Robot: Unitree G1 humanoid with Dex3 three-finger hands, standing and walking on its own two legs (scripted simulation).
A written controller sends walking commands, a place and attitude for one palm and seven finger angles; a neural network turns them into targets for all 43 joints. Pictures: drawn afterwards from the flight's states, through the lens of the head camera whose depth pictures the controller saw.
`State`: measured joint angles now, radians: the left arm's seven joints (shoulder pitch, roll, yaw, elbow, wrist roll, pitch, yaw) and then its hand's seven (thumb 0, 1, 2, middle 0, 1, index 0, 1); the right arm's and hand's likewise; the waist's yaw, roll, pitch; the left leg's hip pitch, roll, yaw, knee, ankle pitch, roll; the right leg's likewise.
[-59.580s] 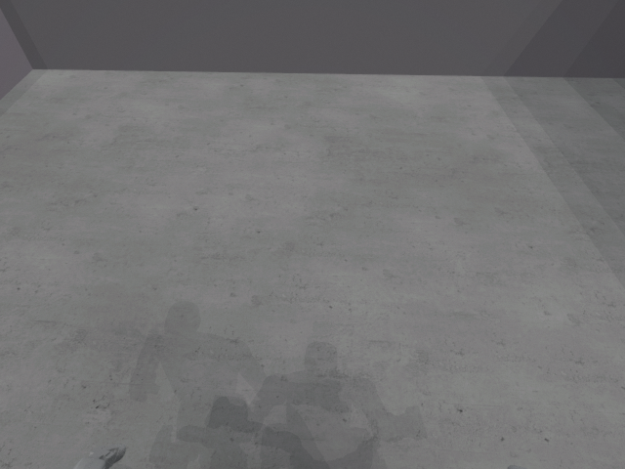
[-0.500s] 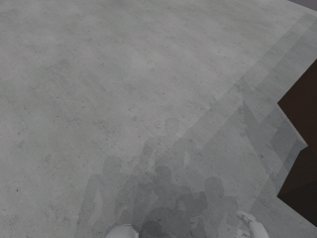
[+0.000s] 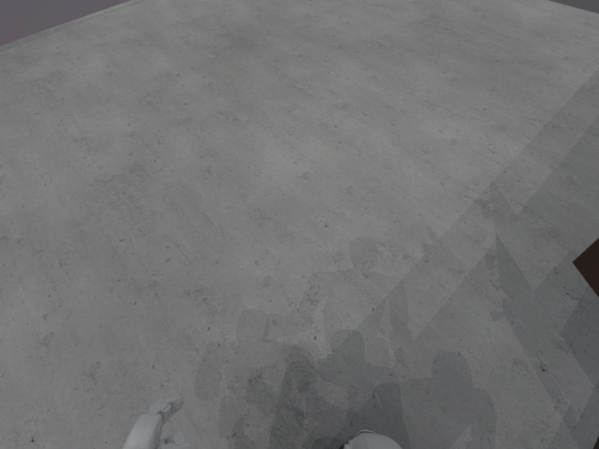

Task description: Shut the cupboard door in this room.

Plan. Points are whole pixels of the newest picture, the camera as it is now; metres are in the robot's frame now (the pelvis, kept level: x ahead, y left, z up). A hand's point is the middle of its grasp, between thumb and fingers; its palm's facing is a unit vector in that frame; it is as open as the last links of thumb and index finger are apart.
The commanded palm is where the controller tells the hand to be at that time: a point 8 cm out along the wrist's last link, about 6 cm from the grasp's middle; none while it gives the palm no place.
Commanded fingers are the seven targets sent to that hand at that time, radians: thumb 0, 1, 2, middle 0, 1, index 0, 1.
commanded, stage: walk to a spot facing it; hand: left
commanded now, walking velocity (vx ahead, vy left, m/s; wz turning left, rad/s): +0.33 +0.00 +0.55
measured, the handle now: out of the picture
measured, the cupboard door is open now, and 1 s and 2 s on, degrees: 56 56 56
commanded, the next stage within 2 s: turn to face it in 0.32 s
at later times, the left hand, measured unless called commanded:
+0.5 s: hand out of the picture +0.10 +0.21 -0.19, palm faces +0.33 -0.93 -0.18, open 7.4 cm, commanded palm none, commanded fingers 0.00 0.90 0.90 -0.20 -0.30 -0.20 -0.30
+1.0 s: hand (165, 339) +0.32 +0.25 -0.15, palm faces +0.05 -0.97 -0.25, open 7.4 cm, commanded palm none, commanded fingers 0.00 0.90 0.90 -0.20 -0.30 -0.20 -0.30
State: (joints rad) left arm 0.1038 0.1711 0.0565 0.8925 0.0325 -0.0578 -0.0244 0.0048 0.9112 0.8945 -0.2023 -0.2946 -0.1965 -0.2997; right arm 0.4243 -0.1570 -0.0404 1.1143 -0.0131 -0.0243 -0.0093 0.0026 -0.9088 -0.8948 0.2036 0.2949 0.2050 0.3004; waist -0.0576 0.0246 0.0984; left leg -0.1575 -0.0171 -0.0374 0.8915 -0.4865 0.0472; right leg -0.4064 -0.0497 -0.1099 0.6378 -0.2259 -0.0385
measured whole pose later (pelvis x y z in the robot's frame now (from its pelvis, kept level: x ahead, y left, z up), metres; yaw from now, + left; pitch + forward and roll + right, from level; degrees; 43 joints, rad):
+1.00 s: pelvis +0.25 +0.05 +0.00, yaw +0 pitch +1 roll +0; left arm 0.23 0.19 0.09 0.91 0.04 0.05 -0.01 0.01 0.91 0.89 -0.20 -0.29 -0.19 -0.30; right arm 0.20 -0.23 -0.06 0.97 -0.02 0.03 -0.02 -0.01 -0.92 -0.89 0.20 0.30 0.21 0.30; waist 0.01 0.03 0.05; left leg -0.31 0.14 0.32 0.67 -0.38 0.01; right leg -0.29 -0.02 -0.08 0.60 -0.34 -0.02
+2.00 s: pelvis +0.29 +0.04 +0.02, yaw -33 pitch +2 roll +1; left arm 0.20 0.20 0.05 0.88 0.02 0.04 -0.01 0.01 0.91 0.89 -0.21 -0.30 -0.20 -0.30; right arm 0.15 -0.25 -0.06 0.88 -0.01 0.06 -0.02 0.00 -0.91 -0.90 0.20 0.29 0.20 0.30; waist 0.00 0.00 0.09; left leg -0.49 0.07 0.01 0.96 -0.39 -0.10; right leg -0.26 0.04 0.06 0.48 -0.25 -0.04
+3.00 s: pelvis +0.32 +0.01 +0.02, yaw -67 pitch +2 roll +0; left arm 0.21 0.21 0.06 0.91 0.03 0.05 0.00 0.01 0.91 0.89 -0.21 -0.30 -0.20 -0.30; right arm 0.14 -0.23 -0.04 0.88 -0.01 0.04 -0.02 0.00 -0.91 -0.90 0.20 0.29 0.20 0.30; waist 0.02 -0.02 0.06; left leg -0.38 0.03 0.01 0.70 -0.35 -0.09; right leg -0.28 0.07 0.12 0.51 -0.26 -0.02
